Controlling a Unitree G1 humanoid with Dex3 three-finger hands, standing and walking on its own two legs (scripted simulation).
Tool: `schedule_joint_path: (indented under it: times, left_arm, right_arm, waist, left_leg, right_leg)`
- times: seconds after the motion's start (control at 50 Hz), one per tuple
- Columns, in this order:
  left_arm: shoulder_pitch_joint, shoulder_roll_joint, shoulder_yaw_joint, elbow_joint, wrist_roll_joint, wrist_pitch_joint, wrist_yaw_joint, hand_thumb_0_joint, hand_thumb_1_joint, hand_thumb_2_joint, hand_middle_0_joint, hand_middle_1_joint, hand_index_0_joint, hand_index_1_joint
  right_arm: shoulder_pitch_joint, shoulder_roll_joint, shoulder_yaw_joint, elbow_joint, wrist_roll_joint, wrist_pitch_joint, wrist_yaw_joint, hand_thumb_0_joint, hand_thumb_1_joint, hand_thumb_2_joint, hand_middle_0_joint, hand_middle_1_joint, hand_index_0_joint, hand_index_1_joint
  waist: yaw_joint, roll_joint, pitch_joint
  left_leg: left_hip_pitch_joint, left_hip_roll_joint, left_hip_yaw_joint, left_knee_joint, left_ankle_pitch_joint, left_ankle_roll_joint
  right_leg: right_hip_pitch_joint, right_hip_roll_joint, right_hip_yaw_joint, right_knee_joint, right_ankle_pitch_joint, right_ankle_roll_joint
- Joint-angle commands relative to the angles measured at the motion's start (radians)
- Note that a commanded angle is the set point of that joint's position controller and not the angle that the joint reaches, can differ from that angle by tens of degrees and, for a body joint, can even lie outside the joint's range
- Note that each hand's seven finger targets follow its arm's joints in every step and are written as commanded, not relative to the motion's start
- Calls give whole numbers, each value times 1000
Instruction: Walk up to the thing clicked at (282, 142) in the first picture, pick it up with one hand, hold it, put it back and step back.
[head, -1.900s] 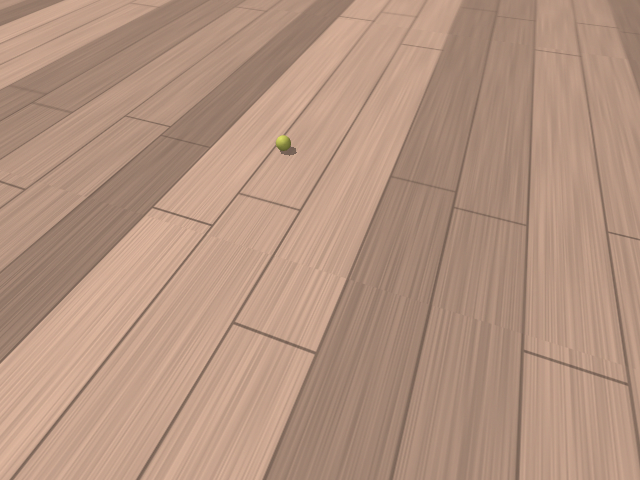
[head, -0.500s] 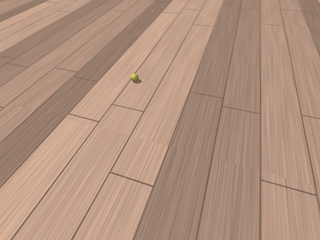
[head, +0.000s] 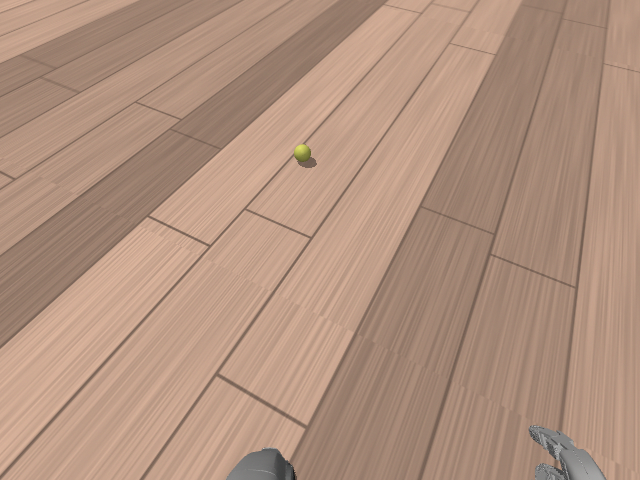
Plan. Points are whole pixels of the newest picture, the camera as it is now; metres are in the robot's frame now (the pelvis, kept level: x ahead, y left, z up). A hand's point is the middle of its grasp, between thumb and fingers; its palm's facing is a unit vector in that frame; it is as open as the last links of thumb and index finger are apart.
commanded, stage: walk up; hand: left
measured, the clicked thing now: (302, 153) +1.53 +0.20 -0.71
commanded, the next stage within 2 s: none
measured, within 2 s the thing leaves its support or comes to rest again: neither
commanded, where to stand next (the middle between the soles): +1.17 -0.03 m, yaw -3 degrees
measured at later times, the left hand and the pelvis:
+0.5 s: hand (219, 298) +0.38 +0.21 -0.10, palm faces -0.03 -0.91 -0.41, open 7.4 cm; pelvis +0.27 -0.06 +0.01, yaw -1 degrees
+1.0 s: hand (224, 233) +0.55 +0.25 -0.14, palm faces -0.06 -0.94 -0.35, open 7.4 cm; pelvis +0.51 -0.03 +0.02, yaw -2 degrees
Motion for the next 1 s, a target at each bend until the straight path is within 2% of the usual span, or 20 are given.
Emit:
schedule_joint_path:
  times: [0.0, 0.08, 0.16, 0.28, 0.34, 0.36, 0.38, 0.4, 0.44, 0.5, 0.58, 0.7, 0.74, 0.78, 0.8, 0.82, 0.84, 0.86, 0.92, 0.98]
  left_arm:
    - [-3, 246, 36, -125, -21, -49, 8, 0, 900, 900, -200, -300, -200, -300]
    - [42, 205, 39, -99, -3, -28, -23, 0, 900, 900, -200, -300, -200, -300]
    - [-74, 195, 44, -141, 16, -31, -50, 0, 900, 900, -200, -300, -200, -300]
    - [-142, 183, 64, -128, 11, -37, -57, 0, 900, 900, -200, -300, -200, -300]
    - [26, 239, 93, -77, 15, -51, -38, 0, 900, 900, -200, -300, -200, -300]
    - [161, 316, 121, -61, 22, -61, -21, 0, 900, 900, -200, -300, -200, -300]
    - [188, 404, 130, -67, 8, -64, -14, 0, 900, 900, -200, -300, -200, -300]
    - [119, 384, 119, -94, -7, -61, -8, 0, 900, 900, -200, -300, -200, -300]
    - [16, 311, 97, -118, -10, -60, 2, 0, 900, 900, -200, -300, -200, -300]
    - [-46, 249, 73, -136, -5, -66, 2, 0, 900, 900, -200, -300, -200, -300]
    - [-46, 272, 84, -164, 8, -75, -2, 0, 900, 900, -200, -300, -200, -300]
    - [-14, 286, 83, -159, 10, -71, -8, 0, 900, 900, -200, -300, -200, -300]
    - [-25, 296, 83, -165, 12, -65, -6, 0, 900, 900, -200, -300, -200, -300]
    - [-31, 275, 69, -169, 10, -58, 1, 0, 900, 900, -200, -300, -200, -300]
    - [13, 220, 46, -170, 4, -53, 5, 0, 900, 900, -200, -300, -200, -300]
    - [41, 137, 24, -193, -11, -51, 2, 0, 900, 900, -200, -300, -200, -300]
    - [38, 231, 45, -173, -11, -45, 19, 0, 900, 900, -200, -300, -200, -300]
    - [-5, 262, 38, -156, -3, -44, 21, 0, 900, 900, -200, -300, -200, -300]
    - [49, 240, 42, -107, -10, -40, 3, 0, 900, 900, -200, -300, -200, -300]
    - [44, 209, 40, -109, 2, -29, -19, 0, 900, 900, -200, -300, -200, -300]
  right_arm:
    - [180, -319, -85, -56, 42, -14, -49, 0, -900, -900, 200, 300, 200, 300]
    - [128, -254, -49, -80, 34, -44, -51, 0, -900, -900, 200, 300, 200, 300]
    - [130, -278, -55, -93, 29, -59, -41, 0, -900, -900, 200, 300, 200, 300]
    - [134, -285, -56, -90, 32, -47, -37, 0, -900, -900, 200, 300, 200, 300]
    - [150, -242, -36, -94, 23, -39, -45, 0, -900, -900, 200, 300, 200, 300]
    - [200, -176, -13, -102, 24, -42, -44, 0, -900, -900, 200, 300, 200, 300]
    - [226, -193, -15, -112, 41, -41, -48, 0, -900, -900, 200, 300, 200, 300]
    - [176, -258, -24, -80, 33, -30, -62, 0, -900, -900, 200, 300, 200, 300]
    - [168, -245, -22, -47, 51, -28, -59, 0, -900, -900, 200, 300, 200, 300]
    - [228, -223, -22, -8, 32, -6, -39, 0, -900, -900, 200, 300, 200, 300]
    - [141, -200, -26, -41, 16, 6, -15, 0, -900, -900, 200, 300, 200, 300]
    - [17, -190, -37, -76, 12, -9, 3, 0, -900, -900, 200, 300, 200, 300]
    - [37, -194, -39, -74, 14, -14, 3, 0, -900, -900, 200, 300, 200, 300]
    - [173, -227, -53, -33, 7, -23, -9, 0, -900, -900, 200, 300, 200, 300]
    - [302, -283, -75, 4, -8, -31, -23, 0, -900, -900, 200, 300, 200, 300]
    - [366, -378, -102, -14, -18, -36, -37, 0, -900, -900, 200, 300, 200, 300]
    - [340, -398, -106, -37, 24, -35, -41, 0, -900, -900, 200, 300, 200, 300]
    - [286, -362, -96, -44, 44, -29, -46, 0, -900, -900, 200, 300, 200, 300]
    - [172, -273, -52, -77, 41, -34, -54, 0, -900, -900, 200, 300, 200, 300]
    - [171, -271, -46, -85, 29, -42, -53, 0, -900, -900, 200, 300, 200, 300]
  waist:
    - [-97, 88, -184]
    - [-39, 128, -72]
    - [-62, 147, -19]
    - [-54, 147, -45]
    - [52, -18, -142]
    - [106, -242, -235]
    - [89, -334, -259]
    - [81, -177, -210]
    - [23, -86, -138]
    - [-38, -123, -71]
    - [-22, -112, -34]
    - [4, -75, -23]
    - [-21, -73, -37]
    - [-99, 39, -105]
    - [-149, 177, -186]
    - [-163, 402, -222]
    - [-156, 262, -241]
    - [-131, 124, -161]
    - [-63, 139, -70]
    - [-59, 177, -72]
  left_leg:
    - [493, 330, -450, -351, -132, 191]
    - [261, 254, -203, -406, 86, 174]
    - [247, 245, -146, -444, -46, 205]
    - [198, 209, -88, -346, -21, 133]
    - [114, 130, -11, 44, 146, 79]
    - [-15, 31, 48, 382, 5, 35]
    - [-244, -72, -5, 572, -324, -2]
    - [-258, -4, -122, 655, -332, -7]
    - [-211, 36, -171, 614, -188, 2]
    - [-105, 59, -128, 450, -109, -18]
    - [-123, 82, -76, 202, -67, -59]
    - [8, 81, -26, -24, 89, -30]
    - [71, 69, -13, -52, 35, -13]
    - [297, 28, -2, -120, 3, 15]
    - [490, 68, -96, -163, -103, 66]
    - [650, 323, -535, -262, -213, 149]
    - [619, 423, -733, -352, -224, 242]
    - [479, 396, -612, -358, -194, 228]
    - [307, 291, -292, -361, -16, 176]
    - [267, 247, -180, -371, 59, 179]
  right_leg:
    - [-538, -20, 199, 359, 124, -34]
    - [-442, -68, 122, 162, 185, 13]
    - [-460, -101, 71, -105, 257, 36]
    - [-253, -34, -10, -297, 416, 1]
    - [79, 6, -23, -360, 280, -37]
    - [219, -155, 214, -454, 119, -73]
    - [342, -399, 712, -636, 106, -187]
    - [241, -421, 729, -644, 101, -234]
    - [104, -300, 426, -599, 310, -199]
    - [-82, -194, 193, -634, 371, -162]
    - [-108, -212, 131, -688, 265, -197]
    - [-128, -208, 95, -653, 202, -161]
    - [-118, -222, 101, -598, 279, -159]
    - [-166, -167, 39, -345, 478, -120]
    - [-280, -91, -20, -59, 493, -81]
    - [-552, 57, -29, 230, 120, -19]
    - [-605, 62, 81, 312, -58, -34]
    - [-590, 21, 148, 361, 3, -32]
    - [-510, -57, 134, 222, 112, -18]
    - [-445, -66, 85, 56, 153, 17]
